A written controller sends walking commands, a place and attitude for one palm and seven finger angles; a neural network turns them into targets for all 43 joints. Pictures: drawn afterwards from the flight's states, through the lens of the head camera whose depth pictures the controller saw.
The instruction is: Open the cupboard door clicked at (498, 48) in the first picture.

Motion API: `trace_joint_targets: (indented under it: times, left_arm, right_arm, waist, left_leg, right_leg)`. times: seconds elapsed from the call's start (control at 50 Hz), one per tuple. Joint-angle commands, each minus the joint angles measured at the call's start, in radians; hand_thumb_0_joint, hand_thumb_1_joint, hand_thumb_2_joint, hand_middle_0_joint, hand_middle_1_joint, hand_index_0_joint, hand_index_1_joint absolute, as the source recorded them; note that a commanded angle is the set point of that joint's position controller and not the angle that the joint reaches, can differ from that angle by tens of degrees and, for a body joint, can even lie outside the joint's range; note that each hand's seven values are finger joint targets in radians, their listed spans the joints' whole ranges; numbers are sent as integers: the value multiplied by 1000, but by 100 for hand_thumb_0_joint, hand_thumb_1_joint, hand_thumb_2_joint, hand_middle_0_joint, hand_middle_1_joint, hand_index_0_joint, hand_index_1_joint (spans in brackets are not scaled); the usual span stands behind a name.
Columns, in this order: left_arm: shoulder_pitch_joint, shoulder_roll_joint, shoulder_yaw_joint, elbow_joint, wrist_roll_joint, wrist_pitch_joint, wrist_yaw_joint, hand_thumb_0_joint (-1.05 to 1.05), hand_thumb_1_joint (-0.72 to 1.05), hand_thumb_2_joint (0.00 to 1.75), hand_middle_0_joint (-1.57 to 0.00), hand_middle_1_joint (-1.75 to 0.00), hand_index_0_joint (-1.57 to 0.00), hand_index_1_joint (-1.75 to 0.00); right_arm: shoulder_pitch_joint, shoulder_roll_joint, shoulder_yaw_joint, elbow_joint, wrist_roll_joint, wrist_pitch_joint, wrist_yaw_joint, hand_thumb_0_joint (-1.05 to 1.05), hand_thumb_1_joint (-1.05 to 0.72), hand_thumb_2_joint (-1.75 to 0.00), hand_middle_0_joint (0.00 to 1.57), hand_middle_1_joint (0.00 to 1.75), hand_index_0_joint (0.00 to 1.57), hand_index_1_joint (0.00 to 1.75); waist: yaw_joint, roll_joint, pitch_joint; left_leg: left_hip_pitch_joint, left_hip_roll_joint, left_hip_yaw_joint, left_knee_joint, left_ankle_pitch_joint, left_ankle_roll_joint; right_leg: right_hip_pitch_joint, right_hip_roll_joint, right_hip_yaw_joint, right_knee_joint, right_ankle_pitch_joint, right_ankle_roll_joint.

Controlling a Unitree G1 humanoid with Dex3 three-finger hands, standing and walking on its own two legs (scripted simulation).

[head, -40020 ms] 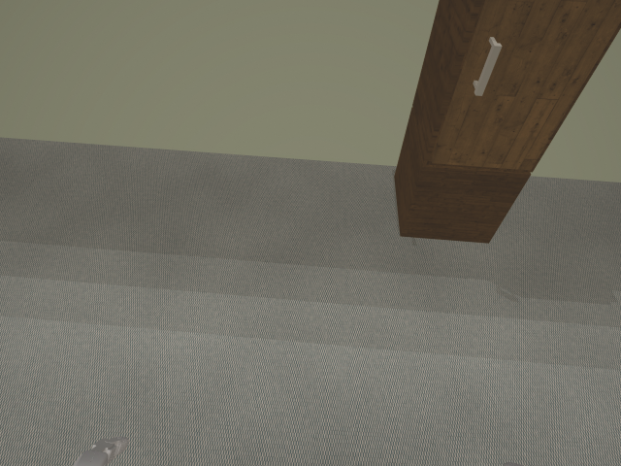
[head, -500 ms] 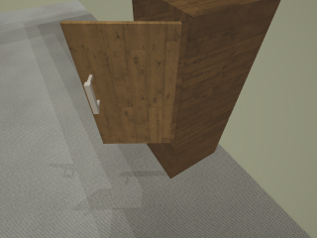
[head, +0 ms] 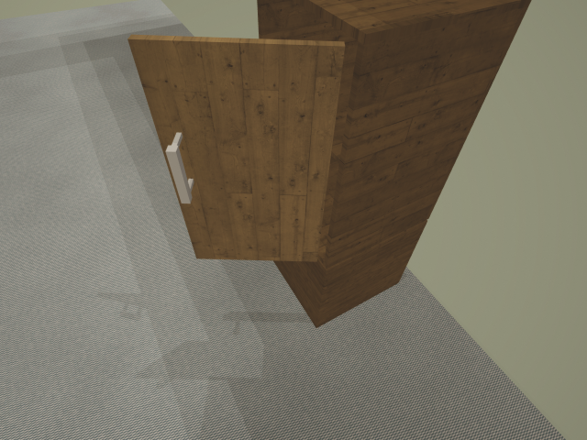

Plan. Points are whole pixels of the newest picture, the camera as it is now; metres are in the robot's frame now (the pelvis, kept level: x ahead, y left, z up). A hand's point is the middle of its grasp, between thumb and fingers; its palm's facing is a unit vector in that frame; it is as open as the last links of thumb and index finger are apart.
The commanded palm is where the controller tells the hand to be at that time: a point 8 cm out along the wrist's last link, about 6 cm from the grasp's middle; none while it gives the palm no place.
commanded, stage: look again from close up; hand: left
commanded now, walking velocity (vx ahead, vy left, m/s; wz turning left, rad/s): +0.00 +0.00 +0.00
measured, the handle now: (182, 169) +0.59 +0.27 +0.00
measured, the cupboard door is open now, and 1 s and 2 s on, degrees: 59 59 59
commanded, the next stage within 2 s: raise the hand with hooked fingers in 0.52 s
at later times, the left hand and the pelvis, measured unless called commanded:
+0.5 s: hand out of the picture +0.04 +0.20 -0.18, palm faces +0.02 -0.97 -0.23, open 7.3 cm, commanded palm none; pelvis +0.02 +0.02 -0.01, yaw +0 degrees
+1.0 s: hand (167, 390) +0.19 +0.19 -0.05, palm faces +0.01 -1.00 +0.02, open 8.3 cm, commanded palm +0.15 +0.27 -0.05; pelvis -0.01 +0.00 -0.07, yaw +1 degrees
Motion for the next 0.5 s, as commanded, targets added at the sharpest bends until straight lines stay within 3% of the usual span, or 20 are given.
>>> trace_joint_targets:
  times: [0.0, 0.02, 0.04, 0.06, 0.08, 0.14, 0.22, 0.32, 0.48]
  left_arm:
    - [115, 97, 9, -1, 18, -40, 48, 0, 90, 90, -20, -30, -20, -30]
    - [46, 161, 15, -56, 8, -46, 38, 0, 90, 90, -20, -30, -20, -30]
    - [1, 148, 17, -75, 8, -44, 28, 0, 90, 90, -20, -30, -20, -30]
    - [-8, 143, 25, -76, 10, -49, 26, 0, 90, 90, -20, -30, -20, -30]
    - [2, 120, 22, -74, 7, -51, 24, 0, 90, 90, -20, -30, -20, -30]
    - [25, 78, 15, -62, 3, -40, 18, 0, 90, 90, -20, -30, -20, -30]
    - [26, 72, 17, -62, 3, -31, 16, 0, 90, 90, -20, -30, -20, -30]
    - [22, 86, 23, -65, 1, -28, 18, 0, 90, 90, -20, -30, -20, -30]
    - [10, 102, 28, -73, 3, -21, 18, 0, 90, 90, -20, -30, -20, -30]
  right_arm:
    - [-64, -125, -22, -90, 7, -26, 7, 0, -90, -90, 20, 30, 20, 30]
    - [23, -62, -19, -110, 7, -3, 13, 0, -90, -90, 20, 30, 20, 30]
    - [55, -64, -22, -93, 2, -2, 15, 0, -90, -90, 20, 30, 20, 30]
    - [100, -67, -21, -95, -5, -9, 17, 0, -90, -90, 20, 30, 20, 30]
    - [110, -70, -19, -98, -6, -18, 17, 0, -90, -90, 20, 30, 20, 30]
    - [84, -91, -18, -111, -3, -27, 7, 0, -90, -90, 20, 30, 20, 30]
    - [78, -102, -15, -107, -2, -35, 2, 0, -90, -90, 20, 30, 20, 30]
    - [79, -104, -11, -86, -1, -41, -3, 0, -90, -90, 20, 30, 20, 30]
    - [61, -103, -11, -64, -1, -37, -5, 0, -90, -90, 20, 30, 20, 30]
  waist:
    - [30, 66, 104]
    - [-52, 61, 24]
    - [-62, 101, 37]
    - [-70, 117, -21]
    - [-60, 96, -25]
    - [-30, 34, 16]
    - [-13, -16, 48]
    - [-6, -19, 17]
    - [-4, 4, 21]
  left_leg:
    - [-80, 69, -52, 154, -29, -11]
    - [-40, 34, -81, 172, -148, -3]
    - [-3, 33, -78, 147, -126, 3]
    - [17, 39, -81, 108, -54, 13]
    - [-6, 48, -107, 82, -11, 21]
    - [-69, 67, -141, 16, -20, 42]
    - [-90, 72, -151, -24, 6, 51]
    - [-49, 69, -133, -16, 100, 53]
    - [-33, 65, -121, -15, 119, 51]
  right_leg:
    - [-104, -200, 222, -116, 345, 50]
    - [-131, -244, 260, -159, 16, -17]
    - [-198, -219, 235, -163, -203, -49]
    - [-166, -183, 171, -103, -138, -47]
    - [-133, -145, 144, -54, -82, -35]
    - [-99, -112, 126, -10, -50, -19]
    - [-72, -106, 112, 19, 7, -5]
    - [-37, -118, 109, 33, 97, 2]
    - [-26, -125, 110, 23, 133, 5]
